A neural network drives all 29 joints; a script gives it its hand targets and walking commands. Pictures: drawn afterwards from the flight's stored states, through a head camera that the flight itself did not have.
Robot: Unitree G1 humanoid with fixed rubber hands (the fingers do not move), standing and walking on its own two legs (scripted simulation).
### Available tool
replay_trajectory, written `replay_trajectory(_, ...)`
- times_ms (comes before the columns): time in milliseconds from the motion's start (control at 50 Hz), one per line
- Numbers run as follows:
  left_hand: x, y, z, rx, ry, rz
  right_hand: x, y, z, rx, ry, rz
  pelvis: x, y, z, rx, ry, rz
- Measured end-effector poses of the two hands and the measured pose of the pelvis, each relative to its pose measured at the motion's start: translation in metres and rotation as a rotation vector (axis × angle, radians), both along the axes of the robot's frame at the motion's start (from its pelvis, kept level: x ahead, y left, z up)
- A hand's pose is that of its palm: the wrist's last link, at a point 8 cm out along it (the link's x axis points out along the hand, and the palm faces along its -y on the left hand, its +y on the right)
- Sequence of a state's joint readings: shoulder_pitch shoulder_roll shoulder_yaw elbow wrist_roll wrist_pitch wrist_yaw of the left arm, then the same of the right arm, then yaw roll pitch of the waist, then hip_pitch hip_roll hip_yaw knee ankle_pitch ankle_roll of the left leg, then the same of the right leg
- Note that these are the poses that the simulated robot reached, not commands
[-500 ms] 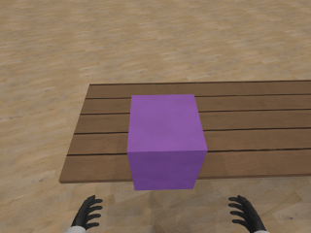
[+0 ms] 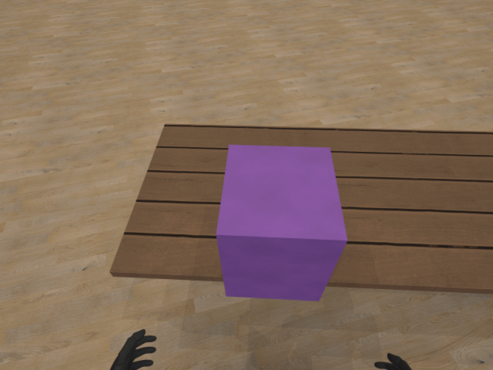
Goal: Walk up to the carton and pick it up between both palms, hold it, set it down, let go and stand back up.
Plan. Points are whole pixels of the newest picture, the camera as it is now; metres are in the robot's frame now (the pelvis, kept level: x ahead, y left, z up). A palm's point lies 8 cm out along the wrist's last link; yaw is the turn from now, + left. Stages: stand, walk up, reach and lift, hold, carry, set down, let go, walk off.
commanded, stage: stand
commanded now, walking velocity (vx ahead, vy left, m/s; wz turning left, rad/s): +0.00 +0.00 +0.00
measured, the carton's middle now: (275, 225) +0.40 -0.03 -0.05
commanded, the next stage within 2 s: none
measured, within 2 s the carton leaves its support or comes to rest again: neither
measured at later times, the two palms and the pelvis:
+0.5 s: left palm out of the picture +0.00 +0.23 -0.14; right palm out of the picture +0.07 -0.22 -0.13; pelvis +0.01 +0.00 +0.00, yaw +5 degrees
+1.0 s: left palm out of the picture -0.04 +0.19 -0.15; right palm out of the picture +0.03 -0.22 -0.15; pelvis +0.02 -0.01 +0.00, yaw +6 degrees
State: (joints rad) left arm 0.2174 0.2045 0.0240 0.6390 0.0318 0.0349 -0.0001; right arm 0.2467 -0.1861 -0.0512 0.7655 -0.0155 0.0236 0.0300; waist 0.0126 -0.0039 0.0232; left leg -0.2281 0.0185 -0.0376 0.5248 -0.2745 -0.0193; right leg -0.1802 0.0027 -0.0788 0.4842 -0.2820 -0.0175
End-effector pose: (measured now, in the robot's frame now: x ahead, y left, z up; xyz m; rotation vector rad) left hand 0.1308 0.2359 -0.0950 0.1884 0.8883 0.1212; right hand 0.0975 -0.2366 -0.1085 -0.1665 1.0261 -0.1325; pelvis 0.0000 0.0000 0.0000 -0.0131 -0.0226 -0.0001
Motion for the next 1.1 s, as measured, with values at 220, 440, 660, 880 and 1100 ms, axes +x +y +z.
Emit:
replay_trajectory(220, -0.077, 0.012, -0.030, -0.008, 0.200, 0.149, -0.014, 0.011, -0.014, -0.001, 0.092, 0.027, 0.006, 0.001, -0.003, -0.007, 0.019, 0.051)
replay_trajectory(440, -0.124, 0.003, -0.042, -0.035, 0.336, 0.235, -0.020, 0.015, -0.020, -0.011, 0.156, 0.030, 0.012, 0.002, -0.001, -0.006, 0.016, 0.077)
replay_trajectory(660, -0.154, -0.017, -0.048, -0.067, 0.460, 0.272, -0.041, 0.017, -0.028, 0.000, 0.257, 0.015, 0.016, -0.002, 0.001, 0.000, 0.008, 0.090)
replay_trajectory(880, -0.166, -0.040, -0.052, -0.100, 0.532, 0.282, -0.060, 0.018, -0.034, 0.012, 0.341, 0.004, 0.020, -0.008, 0.002, 0.005, -0.005, 0.096)
replay_trajectory(1100, -0.172, -0.058, -0.054, -0.118, 0.569, 0.282, -0.071, 0.018, -0.038, 0.026, 0.396, 0.007, 0.022, -0.016, 0.002, 0.008, -0.013, 0.100)
